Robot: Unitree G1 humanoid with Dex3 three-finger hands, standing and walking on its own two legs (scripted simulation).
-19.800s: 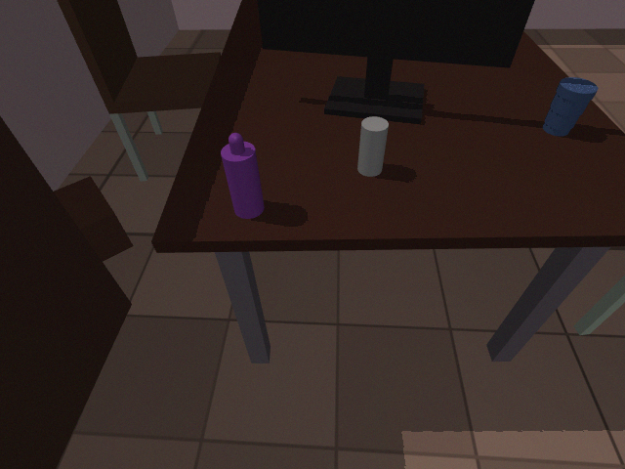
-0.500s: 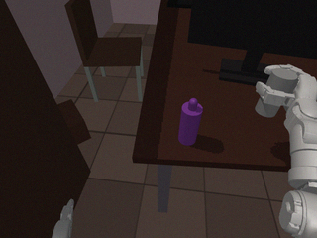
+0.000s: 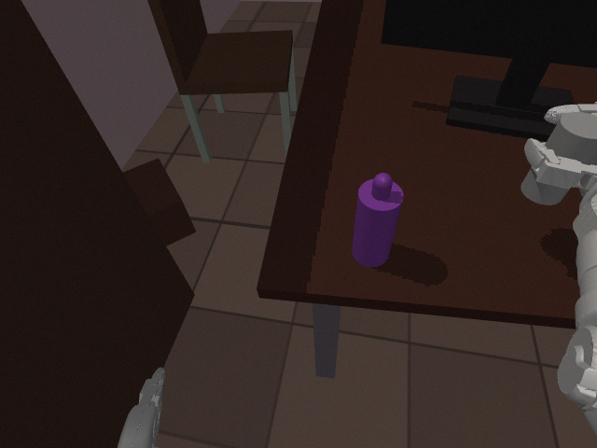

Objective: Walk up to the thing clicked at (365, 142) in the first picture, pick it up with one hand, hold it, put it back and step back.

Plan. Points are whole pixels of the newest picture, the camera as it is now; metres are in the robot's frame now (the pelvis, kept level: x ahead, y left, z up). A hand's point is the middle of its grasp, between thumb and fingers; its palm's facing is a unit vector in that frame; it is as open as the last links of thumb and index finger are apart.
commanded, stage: crouch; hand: right
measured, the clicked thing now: (561, 161) +0.47 -0.27 +0.14
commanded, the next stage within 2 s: lower in 0.52 s
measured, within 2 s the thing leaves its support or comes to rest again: rests again in 1.38 s
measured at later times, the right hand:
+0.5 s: hand (554, 152) +0.49 -0.28 +0.14, palm faces +0.33 +0.94 +0.00, open 7.0 cm
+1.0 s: hand (536, 171) +0.51 -0.28 +0.08, palm faces +0.33 +0.94 +0.01, open 7.0 cm
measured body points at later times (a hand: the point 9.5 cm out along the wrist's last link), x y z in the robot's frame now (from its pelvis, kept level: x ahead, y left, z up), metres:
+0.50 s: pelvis +0.01 +0.00 -0.01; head +0.07 -0.02 +0.44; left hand +0.15 +0.26 -0.07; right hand +0.47 -0.32 +0.14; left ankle +0.00 +0.14 -0.73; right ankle +0.02 -0.13 -0.73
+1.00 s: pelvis +0.00 -0.01 -0.03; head +0.10 -0.04 +0.41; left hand +0.15 +0.26 -0.07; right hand +0.49 -0.33 +0.09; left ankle +0.00 +0.14 -0.73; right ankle +0.02 -0.13 -0.73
